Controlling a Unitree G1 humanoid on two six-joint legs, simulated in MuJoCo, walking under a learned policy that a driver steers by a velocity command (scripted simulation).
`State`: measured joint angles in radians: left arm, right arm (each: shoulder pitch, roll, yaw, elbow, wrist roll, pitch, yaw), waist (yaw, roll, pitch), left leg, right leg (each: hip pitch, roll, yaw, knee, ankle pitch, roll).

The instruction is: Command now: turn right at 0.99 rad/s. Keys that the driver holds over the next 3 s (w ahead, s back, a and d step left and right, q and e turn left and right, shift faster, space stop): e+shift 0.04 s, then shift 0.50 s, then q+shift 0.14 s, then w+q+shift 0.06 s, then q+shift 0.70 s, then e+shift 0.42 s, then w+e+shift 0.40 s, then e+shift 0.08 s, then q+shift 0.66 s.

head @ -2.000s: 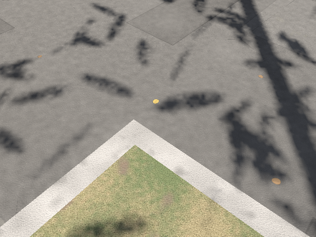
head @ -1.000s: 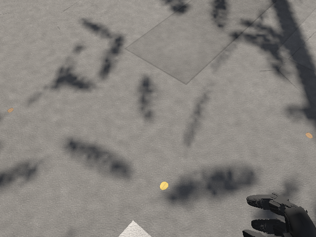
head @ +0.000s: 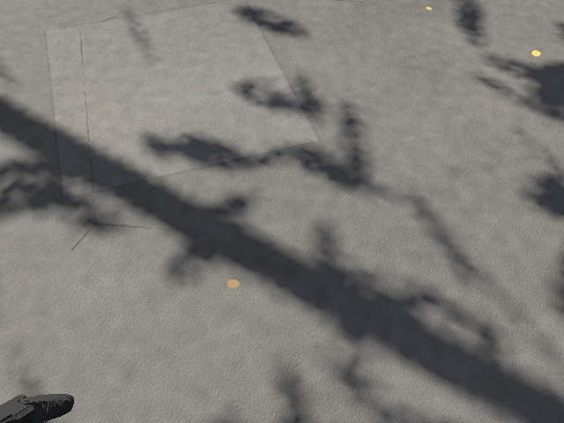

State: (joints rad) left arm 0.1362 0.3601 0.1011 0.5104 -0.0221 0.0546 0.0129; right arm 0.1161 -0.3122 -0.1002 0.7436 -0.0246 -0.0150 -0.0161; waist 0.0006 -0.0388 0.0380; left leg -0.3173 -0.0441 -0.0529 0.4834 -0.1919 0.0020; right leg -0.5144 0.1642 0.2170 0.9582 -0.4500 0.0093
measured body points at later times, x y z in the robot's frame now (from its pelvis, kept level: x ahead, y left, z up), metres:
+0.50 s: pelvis +0.00 -0.04 +0.01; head +0.03 -0.07 +0.45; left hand +0.24 +0.16 -0.07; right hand +0.05 -0.35 -0.12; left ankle +0.02 +0.12 -0.68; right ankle -0.02 -0.14 -0.73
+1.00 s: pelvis +0.03 -0.06 +0.00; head +0.06 -0.07 +0.45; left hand +0.19 +0.23 -0.07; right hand +0.16 -0.36 -0.11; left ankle +0.01 +0.09 -0.71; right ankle +0.05 -0.17 -0.74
